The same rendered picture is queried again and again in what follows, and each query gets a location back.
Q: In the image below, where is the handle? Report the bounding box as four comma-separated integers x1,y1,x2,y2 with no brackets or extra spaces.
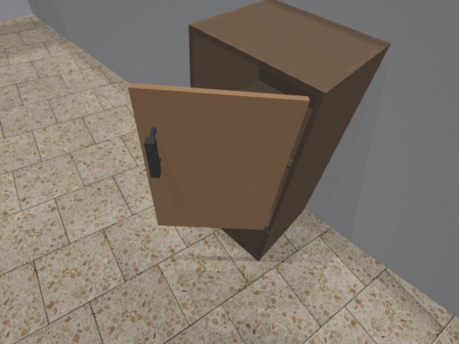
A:
144,127,161,178

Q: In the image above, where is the cupboard door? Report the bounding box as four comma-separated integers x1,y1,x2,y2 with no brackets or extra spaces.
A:
128,83,310,230

